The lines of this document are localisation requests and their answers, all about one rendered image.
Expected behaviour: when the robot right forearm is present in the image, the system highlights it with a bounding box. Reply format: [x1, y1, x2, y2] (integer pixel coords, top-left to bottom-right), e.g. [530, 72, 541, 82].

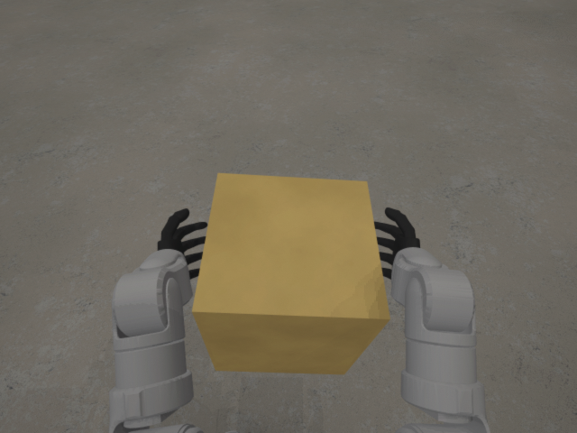
[390, 247, 490, 433]

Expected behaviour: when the robot left forearm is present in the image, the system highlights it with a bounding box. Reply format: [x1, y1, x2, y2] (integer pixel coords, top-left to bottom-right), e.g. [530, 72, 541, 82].
[108, 249, 194, 433]

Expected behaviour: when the carton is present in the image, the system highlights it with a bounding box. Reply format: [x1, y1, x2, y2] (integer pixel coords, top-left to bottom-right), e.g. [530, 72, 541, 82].
[192, 173, 390, 374]

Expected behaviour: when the robot left hand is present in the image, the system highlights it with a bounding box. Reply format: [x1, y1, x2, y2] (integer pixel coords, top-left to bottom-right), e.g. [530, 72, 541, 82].
[158, 208, 207, 279]

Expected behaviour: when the robot right hand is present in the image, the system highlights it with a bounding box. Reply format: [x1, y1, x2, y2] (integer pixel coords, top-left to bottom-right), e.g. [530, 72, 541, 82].
[374, 207, 420, 279]

